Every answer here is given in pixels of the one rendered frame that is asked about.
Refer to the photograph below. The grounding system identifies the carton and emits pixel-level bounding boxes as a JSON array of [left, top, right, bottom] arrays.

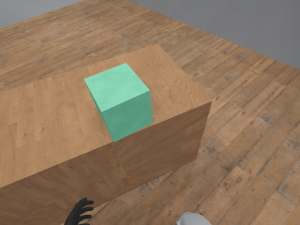
[[84, 63, 153, 142]]

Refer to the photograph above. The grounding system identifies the pedestal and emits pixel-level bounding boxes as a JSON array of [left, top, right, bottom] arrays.
[[0, 44, 212, 225]]

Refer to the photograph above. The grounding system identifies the robot right thigh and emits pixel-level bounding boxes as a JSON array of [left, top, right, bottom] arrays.
[[176, 213, 212, 225]]

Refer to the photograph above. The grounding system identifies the robot left hand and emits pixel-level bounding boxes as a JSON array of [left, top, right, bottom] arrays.
[[64, 198, 94, 225]]

